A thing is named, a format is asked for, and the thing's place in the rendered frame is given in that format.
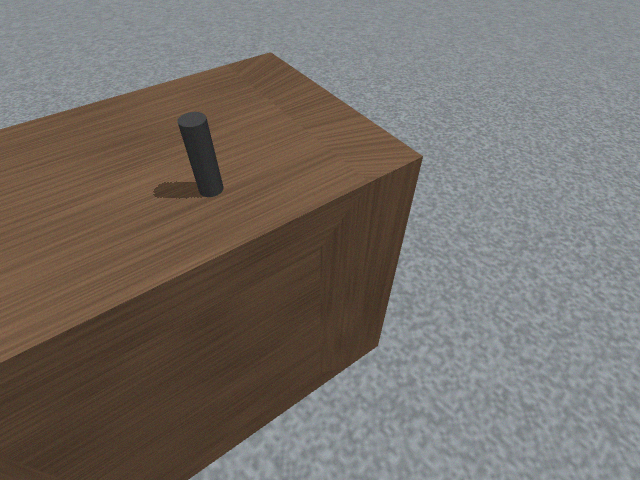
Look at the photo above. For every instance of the can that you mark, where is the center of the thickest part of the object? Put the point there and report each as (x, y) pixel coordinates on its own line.
(199, 146)

